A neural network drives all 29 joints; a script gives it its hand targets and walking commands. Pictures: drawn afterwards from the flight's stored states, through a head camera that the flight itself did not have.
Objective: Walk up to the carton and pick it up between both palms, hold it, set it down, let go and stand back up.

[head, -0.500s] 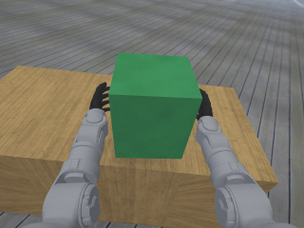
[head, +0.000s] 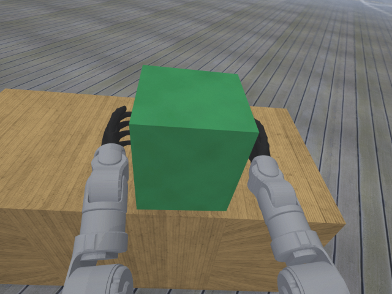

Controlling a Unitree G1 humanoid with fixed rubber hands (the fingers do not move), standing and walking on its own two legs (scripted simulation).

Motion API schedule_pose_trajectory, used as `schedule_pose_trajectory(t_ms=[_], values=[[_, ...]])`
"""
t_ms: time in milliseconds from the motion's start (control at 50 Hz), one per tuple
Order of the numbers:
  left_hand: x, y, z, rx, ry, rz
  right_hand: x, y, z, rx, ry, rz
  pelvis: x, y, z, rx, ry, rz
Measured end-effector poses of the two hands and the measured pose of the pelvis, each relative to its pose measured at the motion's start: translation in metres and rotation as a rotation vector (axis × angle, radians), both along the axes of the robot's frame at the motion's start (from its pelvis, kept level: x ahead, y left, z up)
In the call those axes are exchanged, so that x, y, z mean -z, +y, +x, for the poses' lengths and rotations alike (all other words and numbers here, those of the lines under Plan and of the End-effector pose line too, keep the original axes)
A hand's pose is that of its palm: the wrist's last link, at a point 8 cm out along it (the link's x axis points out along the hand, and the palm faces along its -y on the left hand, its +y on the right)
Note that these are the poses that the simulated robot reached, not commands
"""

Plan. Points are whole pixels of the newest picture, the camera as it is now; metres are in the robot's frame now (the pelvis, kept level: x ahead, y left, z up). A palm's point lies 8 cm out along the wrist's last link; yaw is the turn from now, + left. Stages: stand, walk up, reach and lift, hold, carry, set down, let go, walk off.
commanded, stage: reach and lift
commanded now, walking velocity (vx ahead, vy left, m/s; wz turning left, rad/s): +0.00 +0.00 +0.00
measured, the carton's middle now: (186, 142) +0.41 -0.01 +0.13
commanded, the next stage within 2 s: hold in 0.72 s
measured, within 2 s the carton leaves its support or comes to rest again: neither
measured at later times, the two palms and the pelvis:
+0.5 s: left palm (109, 136) +0.38 +0.15 +0.17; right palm (256, 140) +0.37 -0.15 +0.17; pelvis +0.00 +0.00 +0.00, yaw -1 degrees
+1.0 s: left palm (113, 138) +0.36 +0.14 +0.18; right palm (264, 145) +0.35 -0.16 +0.17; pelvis +0.00 -0.01 +0.00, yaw +0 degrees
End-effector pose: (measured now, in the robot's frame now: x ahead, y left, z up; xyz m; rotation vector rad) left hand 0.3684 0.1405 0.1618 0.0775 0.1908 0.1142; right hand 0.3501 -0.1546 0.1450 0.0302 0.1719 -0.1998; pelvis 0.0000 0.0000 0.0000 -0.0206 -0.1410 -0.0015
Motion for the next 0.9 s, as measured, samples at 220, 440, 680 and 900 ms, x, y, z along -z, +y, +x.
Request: schedule_pose_trajectory(t_ms=[220,440,680,900], values=[[-0.013,-0.008,0.005,0.011,0.01,-0.005,-0.012,-0.007,0.001,0.02,-0.008,-0.016,-0.001,-0.001,-0.012,0.018,0.017,0.011],[-0.015,0.004,0.014,-0.004,0.02,-0.012,-0.027,0.004,0.016,0.004,-0.03,-0.045,-0.002,-0.002,-0.002,0.015,0.009,0.011],[-0.005,0.012,0.008,-0.016,0.015,0.009,-0.022,0.011,0.016,-0.01,-0.058,-0.021,0.0,0.001,0.008,-0.006,-0.031,0.002],[-0.014,-0.002,-0.001,-0.013,0.013,0.039,-0.018,-0.003,0.006,-0.005,-0.067,0.004,0.0,-0.001,0.001,-0.001,-0.039,0.004]])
